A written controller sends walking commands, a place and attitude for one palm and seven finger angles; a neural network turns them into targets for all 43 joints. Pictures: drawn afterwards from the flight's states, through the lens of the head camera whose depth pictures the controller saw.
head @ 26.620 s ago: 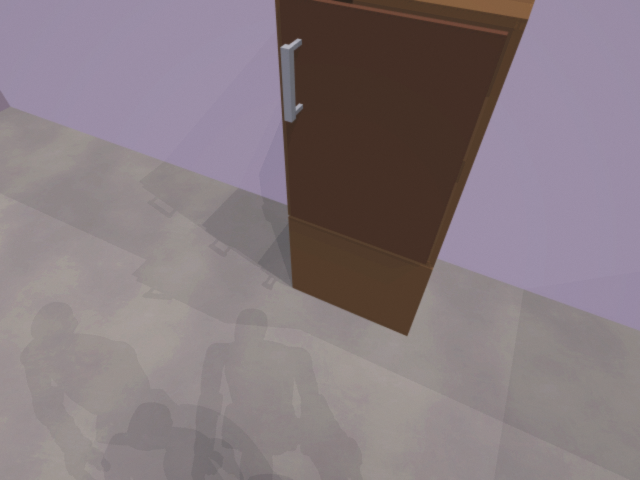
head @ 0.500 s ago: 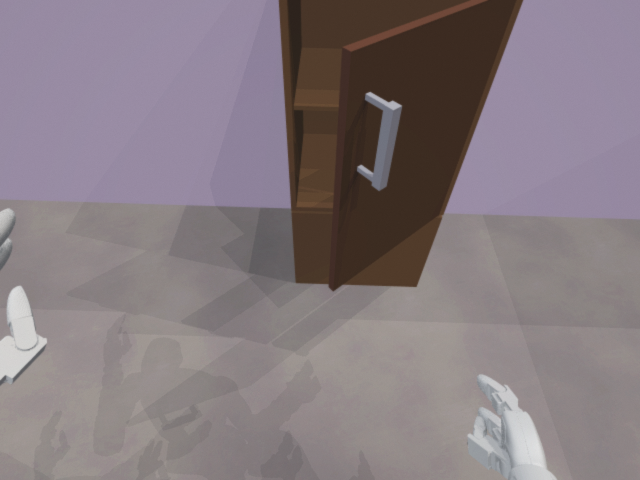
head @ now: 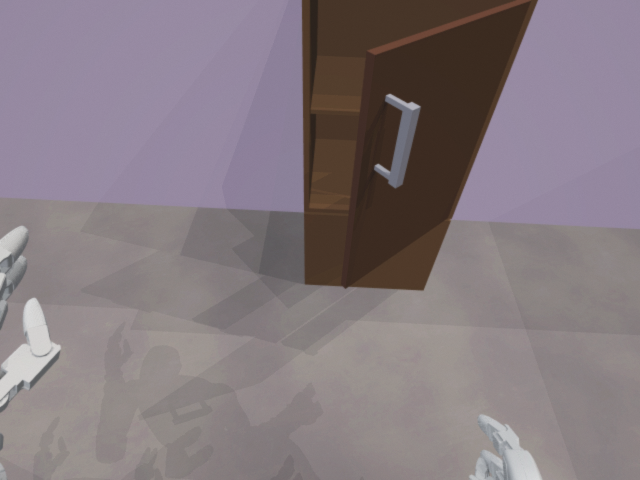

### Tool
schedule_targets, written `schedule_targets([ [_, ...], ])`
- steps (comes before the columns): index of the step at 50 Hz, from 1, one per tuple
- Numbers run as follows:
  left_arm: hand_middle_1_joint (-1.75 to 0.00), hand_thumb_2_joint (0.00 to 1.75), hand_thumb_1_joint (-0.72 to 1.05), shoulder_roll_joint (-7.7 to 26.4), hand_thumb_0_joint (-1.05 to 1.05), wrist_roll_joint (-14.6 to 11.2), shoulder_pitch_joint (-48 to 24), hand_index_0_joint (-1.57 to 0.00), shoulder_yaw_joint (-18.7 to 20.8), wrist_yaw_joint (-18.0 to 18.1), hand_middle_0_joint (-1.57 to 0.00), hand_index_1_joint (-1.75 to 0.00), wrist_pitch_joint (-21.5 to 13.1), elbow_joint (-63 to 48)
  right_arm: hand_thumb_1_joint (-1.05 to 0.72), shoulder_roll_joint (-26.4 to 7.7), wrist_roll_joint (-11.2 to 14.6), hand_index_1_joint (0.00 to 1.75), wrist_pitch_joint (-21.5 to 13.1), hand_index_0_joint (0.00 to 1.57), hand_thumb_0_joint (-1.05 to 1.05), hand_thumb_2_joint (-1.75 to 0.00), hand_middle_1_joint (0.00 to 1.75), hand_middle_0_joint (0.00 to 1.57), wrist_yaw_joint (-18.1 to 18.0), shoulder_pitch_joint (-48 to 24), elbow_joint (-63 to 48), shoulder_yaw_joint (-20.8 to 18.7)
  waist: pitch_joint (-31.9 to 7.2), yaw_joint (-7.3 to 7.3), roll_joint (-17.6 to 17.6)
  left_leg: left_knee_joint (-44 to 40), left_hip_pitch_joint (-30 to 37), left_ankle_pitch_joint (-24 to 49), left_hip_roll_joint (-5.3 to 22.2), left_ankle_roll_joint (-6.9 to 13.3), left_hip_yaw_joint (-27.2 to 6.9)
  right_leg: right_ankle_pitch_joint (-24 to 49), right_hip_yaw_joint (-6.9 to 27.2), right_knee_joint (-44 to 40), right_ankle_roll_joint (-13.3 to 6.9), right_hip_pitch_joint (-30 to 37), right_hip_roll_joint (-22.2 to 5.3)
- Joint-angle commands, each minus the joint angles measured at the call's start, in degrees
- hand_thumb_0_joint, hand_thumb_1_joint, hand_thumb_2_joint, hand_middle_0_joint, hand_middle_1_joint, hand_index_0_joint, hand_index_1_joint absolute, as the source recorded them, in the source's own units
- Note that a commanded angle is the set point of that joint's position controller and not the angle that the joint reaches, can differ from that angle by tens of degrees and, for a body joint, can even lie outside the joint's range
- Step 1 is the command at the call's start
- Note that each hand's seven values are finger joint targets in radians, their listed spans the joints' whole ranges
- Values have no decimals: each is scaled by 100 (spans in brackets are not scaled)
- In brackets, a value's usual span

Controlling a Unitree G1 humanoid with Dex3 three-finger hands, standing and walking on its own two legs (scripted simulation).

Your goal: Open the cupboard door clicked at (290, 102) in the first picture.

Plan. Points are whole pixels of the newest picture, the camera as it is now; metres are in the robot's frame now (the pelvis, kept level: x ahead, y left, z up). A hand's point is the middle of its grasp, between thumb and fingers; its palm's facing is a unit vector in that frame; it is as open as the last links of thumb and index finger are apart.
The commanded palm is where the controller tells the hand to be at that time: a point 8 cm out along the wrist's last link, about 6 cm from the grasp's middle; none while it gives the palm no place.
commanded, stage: stop stepping back and stand still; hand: left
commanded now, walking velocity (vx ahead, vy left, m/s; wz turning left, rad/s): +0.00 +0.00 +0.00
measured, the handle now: (394, 142) +0.63 -0.09 +0.09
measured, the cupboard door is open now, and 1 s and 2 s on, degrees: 42 42 42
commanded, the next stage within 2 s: let the arm hang, fingers relaxed in 0.22 s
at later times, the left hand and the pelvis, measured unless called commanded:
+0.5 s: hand (135, 471) +0.15 +0.25 -0.10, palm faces +0.04 -0.92 -0.40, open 7.4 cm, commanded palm none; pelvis -0.01 +0.01 -0.01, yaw +1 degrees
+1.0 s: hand out of the picture -0.02 +0.18 -0.17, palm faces +0.03 -0.97 -0.24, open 7.3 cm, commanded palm none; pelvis +0.00 +0.00 +0.00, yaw +1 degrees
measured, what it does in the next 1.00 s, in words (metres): stands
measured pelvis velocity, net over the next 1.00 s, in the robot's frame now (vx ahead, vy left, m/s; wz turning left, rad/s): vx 0.00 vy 0.00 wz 0.02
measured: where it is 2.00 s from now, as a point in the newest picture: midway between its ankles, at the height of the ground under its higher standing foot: outside the picture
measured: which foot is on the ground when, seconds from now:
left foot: down 0.00-1.00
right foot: down 0.00-1.00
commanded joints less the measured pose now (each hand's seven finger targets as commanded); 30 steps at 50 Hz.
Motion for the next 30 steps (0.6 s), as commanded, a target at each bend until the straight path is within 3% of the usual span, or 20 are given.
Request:
schedule_targets([
  [1, -30, 90, 90, 1099, 0, 2, -197, -20, 818, 122, -20, -30, -443, -1353, -90, -689, 25, 30, -335, 20, 0, -90, 30, 20, -95, -607, -941, -271, -386, 92, 511, -973, -932, -562, 524, -114, -778, -122, 490, -61, 153, 932, -249],
  [15, -30, 90, 90, 936, 0, 25, -402, -20, 664, 109, -20, -30, -467, -1147, -90, -698, 24, 30, -398, 20, 0, -90, 30, 20, -109, -559, -871, -278, -305, 76, 200, -920, -890, -517, 537, -143, -798, -26, 495, -28, 160, 782, -271],
  [16, -30, 90, 90, 132, 0, 471, -675, -20, -1522, -675, -20, -30, 439, 3400, -90, -1667, -11, 30, -530, 20, 0, -90, 30, 20, 425, -859, 685, -523, 340, -226, 138, 98, -1134, 660, 586, -95, -967, 310, 166, 711, -40, -379, -729],
  [17, -30, 90, 90, 70, 0, 358, -663, -20, -1344, -774, -20, -30, 861, 3579, -90, -1350, 11, 30, -118, 20, 0, -90, 30, 20, 411, -306, 689, -489, -81, -180, 297, 45, -538, 1165, 661, -135, -792, -12, 473, 667, -109, -667, -677],
  [18, -30, 90, 90, -1, 0, 340, -686, -20, -1375, -798, -20, -30, 983, 3486, -90, -1337, -16, 30, -10, 20, 0, -90, 30, 20, 382, -200, 581, -473, -125, -186, 496, -2, -560, 1123, 786, -41, -865, -389, 351, 883, -79, -701, -563],
  [20, -30, 90, 90, -41, 0, 386, -968, -20, -1500, -807, -20, -30, 951, 3897, -90, -1297, -90, 30, 75, 20, 0, -90, 30, 20, 347, -308, 609, -409, -430, -90, 100, -172, -858, 1124, 937, 217, -1264, -692, 328, 1284, -89, -366, -399],
  [21, -30, 90, 90, 39, 0, 400, -1084, -20, -1532, -811, -20, -30, 945, 4194, -90, -1332, -117, 30, 113, 20, 0, -90, 30, 20, 334, -399, 635, -381, -444, -46, -367, -208, -921, 1154, 970, 293, -1396, -598, 373, 1309, -92, -183, -381],
  [24, -30, 90, 90, 131, 0, 413, -1374, -20, -1643, -805, -20, -30, 966, 5213, -90, -1274, -123, 30, 249, 20, 0, -90, 30, 20, 335, -483, 815, -328, -626, 55, -1204, -16, -753, 1118, 735, 161, -1217, 25, 609, 855, -148, 119, -639],
  [25, -30, 90, 90, 50, 0, 394, -1477, -20, -1719, -795, -20, -30, 988, 5571, -90, -1135, -128, 30, 298, 20, 0, -90, 30, 20, 331, -447, 945, -286, -677, 19, -1206, 97, -587, 1006, 558, 79, -1042, 226, 749, 723, -212, 90, -790],
  [27, -30, 90, 90, -84, 0, 335, -1696, -20, -1883, -770, -20, -30, 1023, 6157, -90, -859, -127, 30, 411, 20, 0, -90, 30, 20, 323, -299, 1186, -187, -699, -84, -831, 124, -208, 558, 343, -34, -809, 85, 938, 463, -304, -107, -983],
  [30, -30, 90, 90, -194, 0, 292, -1694, -20, -1972, -731, -20, -30, 1025, 6884, -90, -684, -135, 30, 482, 20, 0, -90, 30, 20, 303, -313, 1506, -109, -523, -33, 385, -279, -213, 327, 453, -33, -943, -344, 809, 370, -197, -12, -799],
])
